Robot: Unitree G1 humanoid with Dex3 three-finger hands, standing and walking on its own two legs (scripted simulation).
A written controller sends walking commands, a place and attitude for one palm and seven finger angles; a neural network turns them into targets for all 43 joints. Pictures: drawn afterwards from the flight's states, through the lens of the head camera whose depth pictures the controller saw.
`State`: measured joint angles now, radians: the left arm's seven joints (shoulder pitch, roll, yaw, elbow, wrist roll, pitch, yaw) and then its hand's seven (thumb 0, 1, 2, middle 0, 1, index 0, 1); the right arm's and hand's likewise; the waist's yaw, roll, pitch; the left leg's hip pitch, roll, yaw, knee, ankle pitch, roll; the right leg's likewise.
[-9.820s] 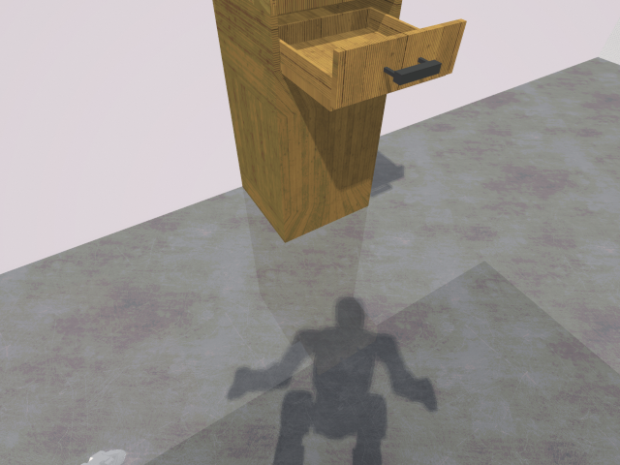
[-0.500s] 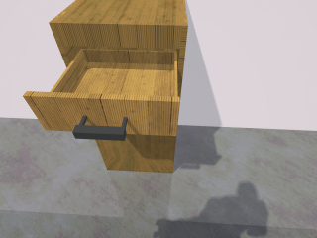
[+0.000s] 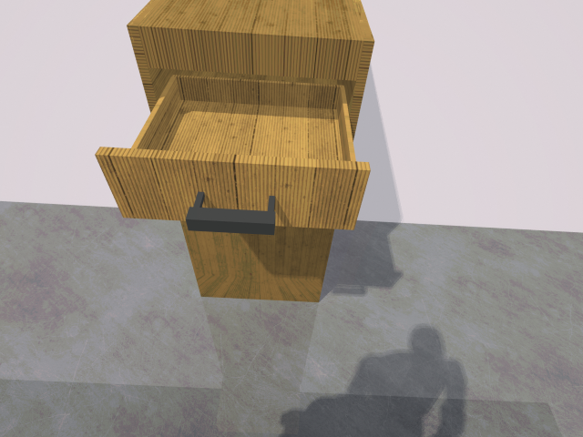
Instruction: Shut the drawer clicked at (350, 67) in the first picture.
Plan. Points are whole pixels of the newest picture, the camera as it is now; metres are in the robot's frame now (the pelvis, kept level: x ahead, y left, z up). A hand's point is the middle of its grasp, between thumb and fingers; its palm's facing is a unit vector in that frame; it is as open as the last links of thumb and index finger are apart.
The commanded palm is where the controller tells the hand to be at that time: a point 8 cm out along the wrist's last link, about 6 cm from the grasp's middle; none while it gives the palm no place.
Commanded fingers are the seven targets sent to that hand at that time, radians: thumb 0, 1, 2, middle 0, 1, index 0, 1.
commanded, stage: come to a stop and stand still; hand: left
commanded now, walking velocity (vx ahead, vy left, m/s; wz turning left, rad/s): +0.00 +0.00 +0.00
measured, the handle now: (234, 210) +0.43 +0.12 +0.07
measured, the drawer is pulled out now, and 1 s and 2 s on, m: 0.28 0.28 0.28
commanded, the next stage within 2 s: look again from close up in 0.28 s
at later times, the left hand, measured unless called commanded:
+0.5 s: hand out of the picture -0.02 +0.17 -0.17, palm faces +0.01 -0.99 -0.17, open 7.4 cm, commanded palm none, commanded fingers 0.00 0.90 0.90 -0.20 -0.30 -0.20 -0.30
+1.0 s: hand out of the picture +0.02 +0.14 -0.17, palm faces -0.01 -0.98 -0.19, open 7.3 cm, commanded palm none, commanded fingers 0.00 0.90 0.90 -0.20 -0.30 -0.20 -0.30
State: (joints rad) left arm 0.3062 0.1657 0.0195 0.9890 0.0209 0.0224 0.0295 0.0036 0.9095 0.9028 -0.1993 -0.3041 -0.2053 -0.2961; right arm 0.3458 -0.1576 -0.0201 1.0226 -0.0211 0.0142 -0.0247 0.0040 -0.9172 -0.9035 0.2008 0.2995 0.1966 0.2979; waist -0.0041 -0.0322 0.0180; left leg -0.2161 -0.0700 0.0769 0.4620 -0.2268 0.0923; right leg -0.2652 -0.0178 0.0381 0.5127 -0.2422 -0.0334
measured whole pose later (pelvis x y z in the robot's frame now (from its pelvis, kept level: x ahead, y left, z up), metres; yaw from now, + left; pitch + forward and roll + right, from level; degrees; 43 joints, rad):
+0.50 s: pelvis -0.01 +0.01 +0.00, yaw +0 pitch -1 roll +0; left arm 0.35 0.14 -0.01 1.07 0.02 0.00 0.04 0.00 0.91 0.90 -0.20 -0.30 -0.20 -0.30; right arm 0.27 -0.16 -0.01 1.07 -0.01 -0.01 -0.01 0.00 -0.91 -0.90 0.20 0.30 0.20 0.30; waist 0.00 -0.01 0.02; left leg -0.20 -0.08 0.08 0.39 -0.18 0.10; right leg -0.24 -0.03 0.05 0.43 -0.17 0.03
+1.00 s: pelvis +0.02 -0.02 +0.01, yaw +0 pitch -1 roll +0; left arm 0.30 0.15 -0.02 1.09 0.01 -0.02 0.05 0.01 0.92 0.90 -0.20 -0.30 -0.20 -0.30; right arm 0.26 -0.14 0.01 1.13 -0.01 -0.02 -0.02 0.00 -0.92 -0.90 0.20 0.30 0.20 0.30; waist -0.01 -0.01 0.03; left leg -0.16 -0.04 0.07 0.39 -0.22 0.05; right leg -0.19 0.01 0.03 0.41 -0.20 0.00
